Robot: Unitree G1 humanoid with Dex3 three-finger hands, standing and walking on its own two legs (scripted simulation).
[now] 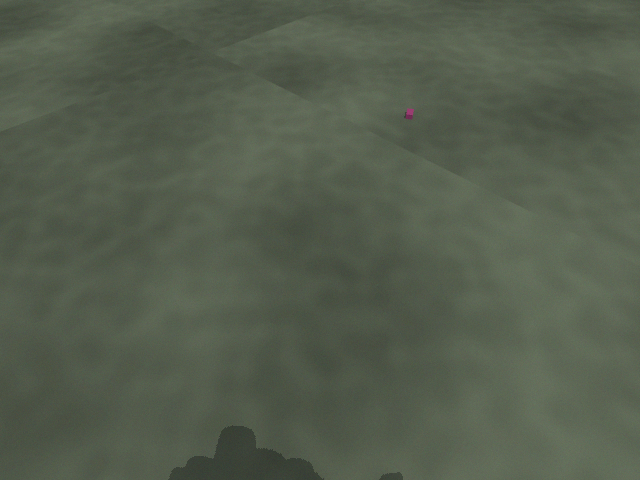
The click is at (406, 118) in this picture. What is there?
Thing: small brick
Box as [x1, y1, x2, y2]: [406, 108, 413, 118]
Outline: 407,108 406,118 411,118 413,109
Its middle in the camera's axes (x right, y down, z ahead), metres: +0.54 -0.75 +2.31
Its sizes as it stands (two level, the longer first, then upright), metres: 0.071 0.040 0.029
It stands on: the floor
